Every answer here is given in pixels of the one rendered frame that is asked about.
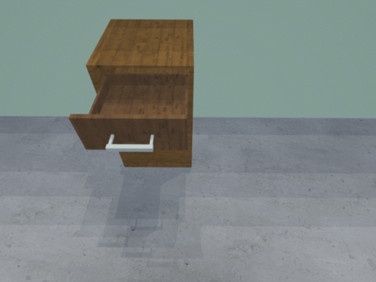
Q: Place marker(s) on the drawer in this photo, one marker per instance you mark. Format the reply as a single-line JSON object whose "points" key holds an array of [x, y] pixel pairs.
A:
{"points": [[134, 106]]}

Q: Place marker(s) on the handle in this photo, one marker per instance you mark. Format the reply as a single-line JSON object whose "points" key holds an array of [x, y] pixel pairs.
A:
{"points": [[129, 148]]}

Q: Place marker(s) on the cabinet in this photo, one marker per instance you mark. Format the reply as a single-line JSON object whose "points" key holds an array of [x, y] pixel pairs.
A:
{"points": [[148, 46]]}

